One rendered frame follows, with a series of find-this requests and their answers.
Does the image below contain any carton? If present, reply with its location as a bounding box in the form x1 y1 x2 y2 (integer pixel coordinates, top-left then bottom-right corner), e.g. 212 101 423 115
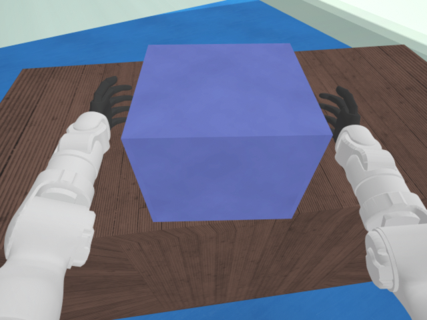
121 43 333 222

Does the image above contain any robot right hand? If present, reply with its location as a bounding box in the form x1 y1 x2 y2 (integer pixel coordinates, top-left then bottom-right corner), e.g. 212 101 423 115
318 86 360 143

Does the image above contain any robot left hand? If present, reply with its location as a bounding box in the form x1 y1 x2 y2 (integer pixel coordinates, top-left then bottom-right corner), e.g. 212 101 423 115
89 76 133 130

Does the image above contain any right robot forearm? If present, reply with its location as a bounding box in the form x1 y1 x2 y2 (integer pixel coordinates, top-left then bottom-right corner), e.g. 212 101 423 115
335 125 427 232

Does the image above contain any robot left upper arm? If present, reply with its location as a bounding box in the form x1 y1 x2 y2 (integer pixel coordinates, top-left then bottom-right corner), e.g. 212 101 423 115
0 196 95 320

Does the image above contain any robot right upper arm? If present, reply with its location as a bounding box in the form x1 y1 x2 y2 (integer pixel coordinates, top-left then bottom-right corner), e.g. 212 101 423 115
365 223 427 320

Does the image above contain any left robot forearm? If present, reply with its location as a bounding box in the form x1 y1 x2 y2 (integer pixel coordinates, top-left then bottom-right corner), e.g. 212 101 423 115
4 111 111 259

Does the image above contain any pedestal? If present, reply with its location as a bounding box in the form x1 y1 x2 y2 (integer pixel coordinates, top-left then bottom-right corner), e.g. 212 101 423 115
0 45 427 320

